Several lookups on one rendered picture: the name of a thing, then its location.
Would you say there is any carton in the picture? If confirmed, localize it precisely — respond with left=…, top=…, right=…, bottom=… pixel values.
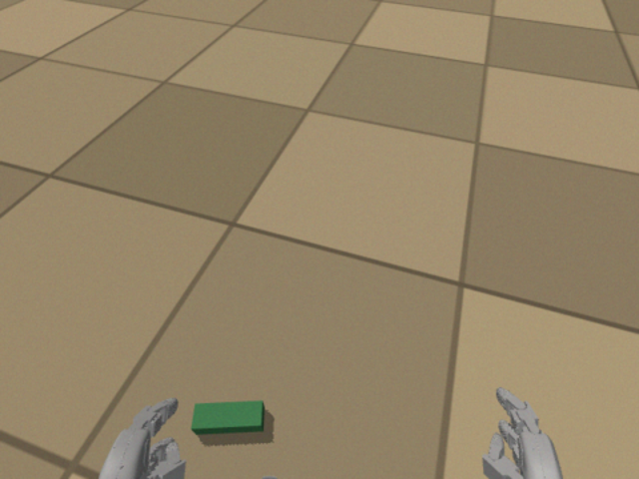
left=191, top=401, right=265, bottom=435

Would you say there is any right robot hand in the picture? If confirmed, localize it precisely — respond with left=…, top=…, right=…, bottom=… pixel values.
left=482, top=387, right=563, bottom=479

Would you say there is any left robot hand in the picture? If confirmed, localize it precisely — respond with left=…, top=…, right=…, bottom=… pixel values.
left=99, top=398, right=186, bottom=479

